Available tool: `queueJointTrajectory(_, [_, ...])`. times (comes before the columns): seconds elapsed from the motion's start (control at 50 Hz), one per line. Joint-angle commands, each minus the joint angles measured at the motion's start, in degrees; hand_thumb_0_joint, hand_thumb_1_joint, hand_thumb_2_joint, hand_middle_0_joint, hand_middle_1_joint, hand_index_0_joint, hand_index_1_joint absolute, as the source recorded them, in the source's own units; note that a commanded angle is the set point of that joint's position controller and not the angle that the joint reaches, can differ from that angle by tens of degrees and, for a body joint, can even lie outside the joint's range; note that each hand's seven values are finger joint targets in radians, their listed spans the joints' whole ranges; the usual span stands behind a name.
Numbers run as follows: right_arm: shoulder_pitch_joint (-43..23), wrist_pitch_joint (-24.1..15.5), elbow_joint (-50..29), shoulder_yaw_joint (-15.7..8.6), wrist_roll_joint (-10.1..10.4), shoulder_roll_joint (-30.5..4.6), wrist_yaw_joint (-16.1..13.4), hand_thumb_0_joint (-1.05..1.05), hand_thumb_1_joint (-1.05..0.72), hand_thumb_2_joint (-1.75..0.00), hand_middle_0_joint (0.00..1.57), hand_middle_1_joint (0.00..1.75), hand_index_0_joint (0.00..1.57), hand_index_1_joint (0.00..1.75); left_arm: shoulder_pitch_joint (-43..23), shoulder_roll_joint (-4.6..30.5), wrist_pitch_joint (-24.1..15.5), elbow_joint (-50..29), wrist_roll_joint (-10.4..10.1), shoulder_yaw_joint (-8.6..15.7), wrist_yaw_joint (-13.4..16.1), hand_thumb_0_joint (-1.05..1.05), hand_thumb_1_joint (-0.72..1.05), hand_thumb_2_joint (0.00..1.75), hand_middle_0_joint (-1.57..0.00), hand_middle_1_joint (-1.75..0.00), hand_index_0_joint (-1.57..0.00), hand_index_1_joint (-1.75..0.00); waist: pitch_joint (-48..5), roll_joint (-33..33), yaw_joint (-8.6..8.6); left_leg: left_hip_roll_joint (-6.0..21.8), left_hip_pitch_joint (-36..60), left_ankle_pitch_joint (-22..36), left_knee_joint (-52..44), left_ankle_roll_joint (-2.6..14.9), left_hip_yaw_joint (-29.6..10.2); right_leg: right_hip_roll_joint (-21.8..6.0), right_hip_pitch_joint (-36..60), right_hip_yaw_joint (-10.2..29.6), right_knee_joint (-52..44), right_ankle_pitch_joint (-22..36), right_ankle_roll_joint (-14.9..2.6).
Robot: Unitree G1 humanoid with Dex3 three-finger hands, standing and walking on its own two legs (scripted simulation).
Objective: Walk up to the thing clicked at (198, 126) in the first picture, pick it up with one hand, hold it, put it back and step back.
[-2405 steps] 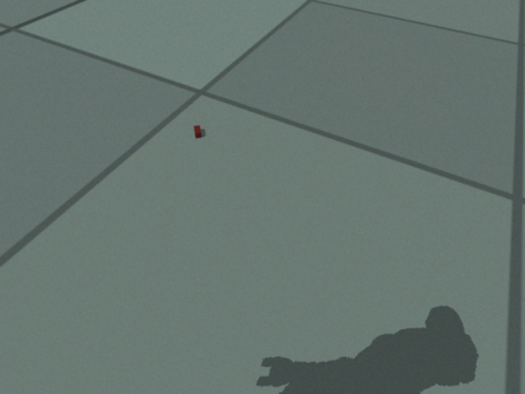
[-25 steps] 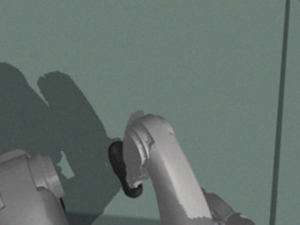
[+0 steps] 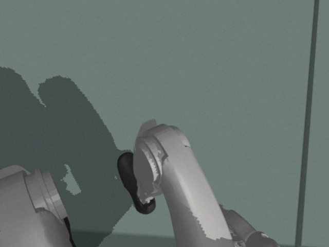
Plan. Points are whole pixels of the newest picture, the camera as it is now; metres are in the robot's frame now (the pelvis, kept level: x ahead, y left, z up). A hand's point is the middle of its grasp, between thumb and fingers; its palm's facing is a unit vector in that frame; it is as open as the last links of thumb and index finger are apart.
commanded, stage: withdraw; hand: left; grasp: from above
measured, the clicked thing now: out of the picture +0.47 +0.35 -0.30
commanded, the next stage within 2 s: home in 0.88 s
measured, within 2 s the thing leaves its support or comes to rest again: neither
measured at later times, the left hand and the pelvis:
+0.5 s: hand out of the picture +0.46 +0.37 -0.09, palm faces -0.40 -0.09 -0.91, open 12.2 cm; pelvis +0.00 +0.00 +0.04, yaw +5 degrees
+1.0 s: hand out of the picture +0.44 +0.34 -0.16, palm faces -0.47 -0.12 -0.87, open 11.9 cm; pelvis -0.01 +0.00 +0.02, yaw +5 degrees
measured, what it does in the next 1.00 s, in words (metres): stands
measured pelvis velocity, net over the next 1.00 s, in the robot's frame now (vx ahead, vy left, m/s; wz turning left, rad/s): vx -0.01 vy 0.00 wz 0.09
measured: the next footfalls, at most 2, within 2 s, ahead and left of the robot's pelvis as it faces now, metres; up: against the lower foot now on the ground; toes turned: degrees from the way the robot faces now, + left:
none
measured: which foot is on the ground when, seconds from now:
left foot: down 0.00-1.00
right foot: down 0.00-1.00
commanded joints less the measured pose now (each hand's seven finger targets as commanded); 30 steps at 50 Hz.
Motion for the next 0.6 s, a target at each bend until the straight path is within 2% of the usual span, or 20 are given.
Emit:
queueJointTrajectory(0.0, [12.5,-0.3,1.3,-6.2,0.3,-19.2,-1.0,0.00,-0.90,-0.90,0.20,0.30,0.20,0.30,-14.9,14.6,0.0,-8.7,-0.6,1.9,2.6,0.00,-0.16,0.70,-0.38,-0.68,-0.39,-0.68,-41.3,32.2,-1.82,1.9,29.5,15.3,-15.2,-0.50,4.3,1.4,22.8,-5.1,-9.5,13.4,-5.11])
queueJointTrajectory(0.04, [12.7,-0.6,1.2,-6.6,0.4,-19.3,-0.7,0.00,-0.90,-0.90,0.20,0.30,0.20,0.30,-16.4,14.3,0.4,-10.9,-0.5,1.9,3.0,0.00,-0.16,0.70,-0.39,-0.67,-0.39,-0.67,-41.4,35.8,-2.14,2.1,32.1,16.0,-16.2,-1.11,3.8,1.1,20.6,-5.4,-8.5,13.8,-5.21])
queueJointTrajectory(0.06, [12.4,-0.5,1.0,-6.7,0.3,-18.9,-0.6,0.00,-0.90,-0.90,0.20,0.30,0.20,0.30,-14.8,15.1,1.1,-11.4,-0.3,2.9,3.4,0.00,-0.16,0.70,-0.39,-0.67,-0.39,-0.67,-43.5,36.7,-0.86,2.2,33.9,16.6,-17.2,-1.25,3.7,1.3,21.8,-5.4,-8.6,14.2,-5.19])
queueJointTrajectory(0.1, [11.7,-0.3,0.9,-7.5,0.8,-18.3,-0.5,0.00,-0.90,-0.90,0.20,0.30,0.20,0.30,-15.2,14.7,2.1,-16.7,-1.0,3.4,3.8,0.00,-0.16,0.70,-0.39,-0.66,-0.39,-0.66,-47.3,40.7,0.75,2.0,36.0,18.3,-18.2,-1.63,4.2,1.3,21.9,-5.0,-8.3,15.5,-5.60])
queueJointTrajectory(0.14, [11.4,-0.2,1.2,-8.9,1.2,-17.9,0.1,0.00,-0.90,-0.90,0.20,0.30,0.20,0.30,-13.0,14.0,3.5,-19.2,-1.6,4.1,2.9,0.00,-0.17,0.70,-0.39,-0.66,-0.39,-0.66,-49.7,43.2,2.47,1.9,36.9,19.0,-18.5,-1.80,4.7,1.1,20.5,-4.7,-7.8,15.5,-5.86])
queueJointTrajectory(0.22, [13.0,1.5,2.2,-12.0,2.9,-16.1,1.0,0.00,-0.90,-0.90,0.20,0.30,0.20,0.30,-11.0,10.3,6.7,-27.9,-3.5,4.0,-1.1,0.00,-0.19,0.73,-0.37,-0.68,-0.36,-0.68,-54.8,44.2,5.29,1.1,36.0,20.1,-19.4,-1.28,7.0,1.0,21.0,-3.1,-9.1,16.1,-6.14])
queueJointTrajectory(0.26, [13.6,2.5,2.5,-13.2,3.8,-15.1,1.5,0.00,-0.90,-0.90,0.20,0.30,0.20,0.30,-9.3,6.3,8.4,-28.6,-5.3,2.6,-4.2,0.00,-0.21,0.75,-0.35,-0.70,-0.34,-0.70,-53.8,41.0,6.06,1.0,34.5,18.9,-20.6,-0.81,7.2,0.9,19.5,-2.4,-10.3,14.6,-6.20])
queueJointTrajectory(0.32, [15.2,4.5,3.2,-15.2,5.1,-14.9,1.2,0.00,-0.90,-0.90,0.20,0.30,0.20,0.30,-9.6,-0.2,10.1,-29.9,-8.1,-0.8,-10.0,0.00,-0.22,0.76,-0.34,-0.71,-0.34,-0.71,-51.7,34.0,4.39,0.7,33.5,17.4,-22.4,-0.22,7.2,0.8,19.3,-1.6,-13.3,13.3,-6.23])
queueJointTrajectory(0.34, [15.7,5.4,2.8,-15.7,5.6,-14.8,0.8,0.00,-0.90,-0.90,0.20,0.30,0.20,0.30,-10.3,-1.7,10.4,-31.8,-9.3,-1.7,-11.9,0.00,-0.23,0.77,-0.34,-0.72,-0.33,-0.73,-51.0,32.7,4.31,0.6,32.6,16.1,-23.4,-0.03,7.3,0.6,20.0,-1.3,-14.6,12.5,-6.34])
queueJointTrajectory(0.4, [16.9,8.1,3.1,-17.4,6.8,-14.4,-0.5,0.00,-0.90,-0.90,0.20,0.30,0.20,0.30,-10.5,-4.9,10.7,-35.1,-10.6,-4.2,-18.1,0.00,-0.22,0.76,-0.36,-0.70,-0.35,-0.72,-51.0,29.7,4.89,0.0,32.8,13.9,-26.8,-0.06,7.3,0.1,22.1,-0.3,-16.9,10.7,-6.63])
queueJointTrajectory(0.42, [17.3,8.9,3.0,-17.8,7.2,-14.6,-1.2,0.00,-0.90,-0.90,0.20,0.30,0.20,0.30,-9.9,-5.9,10.7,-34.5,-11.4,-4.8,-20.2,0.00,-0.20,0.76,-0.37,-0.69,-0.36,-0.71,-48.7,27.6,4.41,-0.2,32.6,13.6,-27.0,0.06,7.1,-0.1,21.6,-0.2,-18.0,10.3,-6.77])
queueJointTrajectory(0.44, [17.6,9.7,2.6,-17.8,7.5,-14.1,-1.9,0.00,-0.90,-0.90,0.20,0.30,0.20,0.30,-11.0,-5.8,10.3,-36.4,-11.7,-5.2,-22.1,0.00,-0.20,0.76,-0.37,-0.69,-0.36,-0.71,-50.0,26.2,4.23,-0.3,32.3,13.9,-27.0,0.26,7.5,-0.2,23.2,0.2,-18.6,10.4,-6.65])
queueJointTrajectory(0.48, [17.5,11.1,1.9,-17.8,8.0,-13.6,-3.2,0.00,-0.90,-0.90,0.20,0.30,0.20,0.30,-10.5,-5.8,9.8,-35.4,-11.8,-5.3,-24.6,0.00,-0.18,0.75,-0.38,-0.68,-0.37,-0.69,-48.8,22.1,4.58,-0.8,30.5,13.5,-27.1,0.65,8.0,-0.5,24.6,1.1,-19.8,9.8,-6.66])
queueJointTrajectory(0.54, [16.8,12.3,0.9,-17.1,8.2,-13.0,-5.4,0.00,-0.89,-0.90,0.20,0.30,0.20,0.30,-10.7,-5.5,8.3,-33.6,-11.8,-5.1,-26.1,0.00,-0.17,0.75,-0.39,-0.68,-0.38,-0.69,-45.0,17.5,4.57,-1.6,26.8,10.9,-27.2,1.02,8.2,-1.0,24.7,1.8,-21.7,6.5,-6.75])
queueJointTrajectory(0.58, [15.7,12.9,0.1,-16.6,8.0,-12.5,-6.6,0.00,-0.90,-0.90,0.20,0.30,0.20,0.30,-10.9,-3.5,6.9,-32.4,-11.0,-4.3,-26.5,0.00,-0.17,0.75,-0.40,-0.67,-0.38,-0.69,-43.2,15.4,4.88,-1.8,25.2,8.7,-27.2,1.32,9.1,-1.0,24.9,2.2,-23.1,3.5,-6.75])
